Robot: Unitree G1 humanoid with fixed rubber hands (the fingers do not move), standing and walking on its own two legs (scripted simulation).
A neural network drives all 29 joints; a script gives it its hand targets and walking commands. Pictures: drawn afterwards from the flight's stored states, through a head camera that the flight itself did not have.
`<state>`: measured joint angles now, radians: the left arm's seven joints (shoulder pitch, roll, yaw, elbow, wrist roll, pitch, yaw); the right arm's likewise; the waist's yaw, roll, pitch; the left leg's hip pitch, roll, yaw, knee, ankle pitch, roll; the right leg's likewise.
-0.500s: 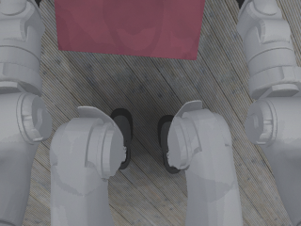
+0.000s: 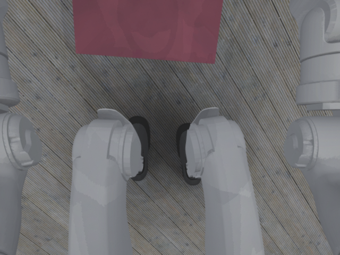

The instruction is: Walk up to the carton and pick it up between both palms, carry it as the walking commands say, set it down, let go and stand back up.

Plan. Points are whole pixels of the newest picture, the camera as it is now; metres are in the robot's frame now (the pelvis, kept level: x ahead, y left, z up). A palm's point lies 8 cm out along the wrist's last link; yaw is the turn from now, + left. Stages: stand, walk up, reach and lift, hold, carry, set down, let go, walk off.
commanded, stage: set down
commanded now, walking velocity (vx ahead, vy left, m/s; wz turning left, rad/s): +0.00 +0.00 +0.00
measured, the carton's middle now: out of the picture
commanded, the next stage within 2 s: let go in 0.90 s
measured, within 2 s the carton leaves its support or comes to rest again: neither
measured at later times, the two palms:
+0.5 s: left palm out of the picture +0.55 +0.27 +0.00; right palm out of the picture +0.55 -0.18 +0.02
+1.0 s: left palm out of the picture +0.56 +0.28 +0.15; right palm out of the picture +0.55 -0.18 +0.14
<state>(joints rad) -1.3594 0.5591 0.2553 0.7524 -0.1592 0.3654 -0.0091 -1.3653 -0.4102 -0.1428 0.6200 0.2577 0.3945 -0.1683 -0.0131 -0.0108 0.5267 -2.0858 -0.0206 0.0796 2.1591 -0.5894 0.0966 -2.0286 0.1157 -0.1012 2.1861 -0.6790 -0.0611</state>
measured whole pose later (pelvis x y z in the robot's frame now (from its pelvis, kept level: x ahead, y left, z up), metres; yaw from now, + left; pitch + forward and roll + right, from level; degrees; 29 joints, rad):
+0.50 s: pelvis -0.01 +0.01 +0.13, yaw +0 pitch +30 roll +0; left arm -1.43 0.61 0.26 0.74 -0.17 0.48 -0.05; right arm -1.37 -0.43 -0.14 0.52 0.26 0.51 -0.16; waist -0.01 -0.04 0.53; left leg -1.75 -0.03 0.08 1.71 -0.47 0.09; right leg -1.72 0.14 -0.01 1.75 -0.54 -0.04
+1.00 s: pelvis -0.01 +0.01 +0.25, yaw -1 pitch +28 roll -1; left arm -1.40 0.63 0.26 0.73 -0.18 0.38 -0.08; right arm -1.35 -0.39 -0.18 0.61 0.17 0.47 -0.09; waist -0.01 -0.04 0.52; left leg -1.37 -0.04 0.05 1.16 -0.29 0.08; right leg -1.34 0.14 0.04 1.18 -0.34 -0.02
